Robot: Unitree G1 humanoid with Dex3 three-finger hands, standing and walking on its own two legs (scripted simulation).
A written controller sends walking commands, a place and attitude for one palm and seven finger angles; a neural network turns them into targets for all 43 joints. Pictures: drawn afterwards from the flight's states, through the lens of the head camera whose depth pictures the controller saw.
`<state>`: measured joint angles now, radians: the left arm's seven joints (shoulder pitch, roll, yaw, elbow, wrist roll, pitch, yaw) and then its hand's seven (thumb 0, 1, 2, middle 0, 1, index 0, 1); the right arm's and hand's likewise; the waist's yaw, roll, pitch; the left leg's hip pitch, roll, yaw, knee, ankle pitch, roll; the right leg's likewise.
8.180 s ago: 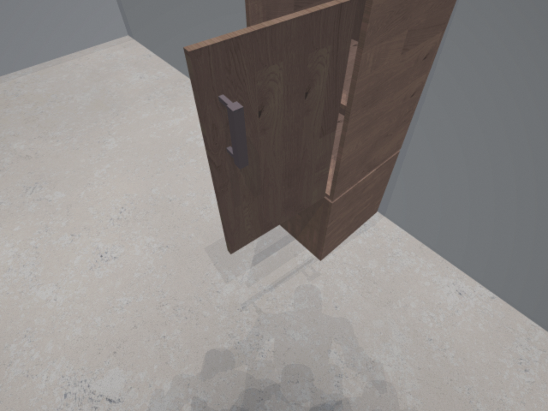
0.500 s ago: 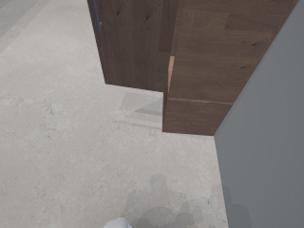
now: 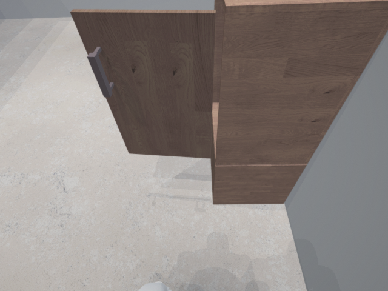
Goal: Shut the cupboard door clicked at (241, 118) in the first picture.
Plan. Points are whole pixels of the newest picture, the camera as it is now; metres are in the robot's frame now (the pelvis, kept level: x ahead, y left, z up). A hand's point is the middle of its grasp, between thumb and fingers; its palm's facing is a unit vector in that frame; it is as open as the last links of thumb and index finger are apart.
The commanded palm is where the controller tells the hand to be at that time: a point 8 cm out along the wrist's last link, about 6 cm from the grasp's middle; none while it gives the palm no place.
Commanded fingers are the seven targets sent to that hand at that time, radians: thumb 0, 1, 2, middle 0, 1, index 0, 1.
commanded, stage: take the last steps up to it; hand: left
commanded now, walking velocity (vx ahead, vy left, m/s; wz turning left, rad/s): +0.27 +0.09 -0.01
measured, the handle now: (103, 72) +0.67 +0.30 +0.08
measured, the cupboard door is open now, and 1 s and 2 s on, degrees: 85 85 85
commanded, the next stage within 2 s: come to a stop and stand still in 0.26 s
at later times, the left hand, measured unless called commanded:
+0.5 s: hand (103, 254) +0.23 +0.26 -0.18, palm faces +0.02 -0.98 -0.22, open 7.3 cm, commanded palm none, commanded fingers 0.00 0.90 0.90 -0.20 -0.30 -0.20 -0.30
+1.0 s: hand (96, 238) +0.27 +0.29 -0.18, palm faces +0.00 -0.98 -0.20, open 7.4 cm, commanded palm none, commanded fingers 0.00 0.90 0.90 -0.20 -0.30 -0.20 -0.30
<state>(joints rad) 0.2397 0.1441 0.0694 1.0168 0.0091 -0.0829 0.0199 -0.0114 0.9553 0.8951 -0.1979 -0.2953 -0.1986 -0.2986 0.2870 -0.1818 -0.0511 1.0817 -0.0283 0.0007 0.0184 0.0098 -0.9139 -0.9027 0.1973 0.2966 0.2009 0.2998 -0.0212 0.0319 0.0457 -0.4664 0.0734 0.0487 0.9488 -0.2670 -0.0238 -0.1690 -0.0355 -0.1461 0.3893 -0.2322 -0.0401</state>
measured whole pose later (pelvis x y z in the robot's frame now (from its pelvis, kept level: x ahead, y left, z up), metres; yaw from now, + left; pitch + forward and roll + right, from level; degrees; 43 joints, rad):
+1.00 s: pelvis +0.19 +0.11 -0.01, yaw -3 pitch +1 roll -2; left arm 0.15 0.20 0.06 1.02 0.00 0.05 0.03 0.00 0.91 0.90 -0.19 -0.29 -0.19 -0.30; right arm 0.22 -0.15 -0.02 1.02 -0.03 0.01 -0.05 0.01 -0.92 -0.90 0.20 0.30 0.20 0.30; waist -0.01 -0.02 0.07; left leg -0.25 0.03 0.09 0.49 -0.25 0.05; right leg -0.34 -0.01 0.01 0.90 -0.48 0.02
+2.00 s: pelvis +0.18 +0.08 -0.01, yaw -4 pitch -1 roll +0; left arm 0.29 0.15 -0.01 1.08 0.01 -0.03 0.05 0.01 0.91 0.90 -0.20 -0.30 -0.20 -0.30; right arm 0.27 -0.18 0.00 1.05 -0.02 -0.01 -0.02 0.02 -0.93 -0.90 0.20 0.30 0.20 0.30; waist -0.01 0.02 0.03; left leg -0.26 0.04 0.10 0.56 -0.28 0.01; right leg -0.13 -0.03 -0.01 0.53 -0.38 0.02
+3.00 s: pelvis +0.12 +0.06 -0.09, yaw +2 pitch +9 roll -3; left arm 0.33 0.28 0.16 -0.03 -0.31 -0.33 -0.38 0.02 0.90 0.90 -0.61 -0.75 -0.61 -0.75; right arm 0.22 -0.23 0.03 0.54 0.04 -0.29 -0.07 0.01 -0.90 -0.90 0.20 0.30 0.21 0.30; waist 0.03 0.04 -0.09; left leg -0.85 0.06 -0.06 1.09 -0.40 -0.03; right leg -0.69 0.02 -0.11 1.08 -0.54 -0.04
